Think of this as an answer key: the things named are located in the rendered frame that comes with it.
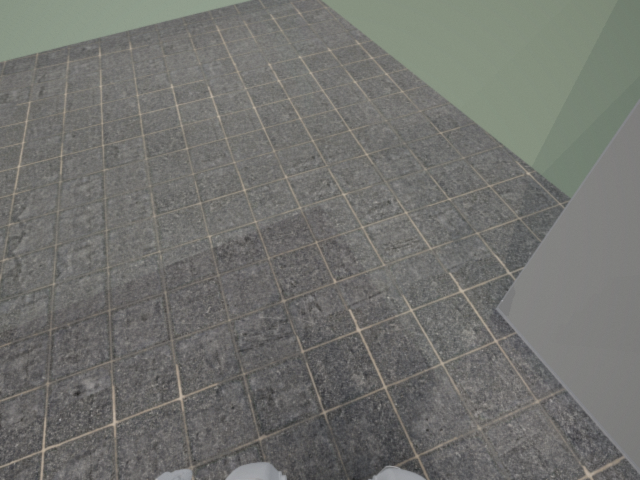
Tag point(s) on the fridge door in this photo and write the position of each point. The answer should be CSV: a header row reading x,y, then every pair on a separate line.
x,y
577,302

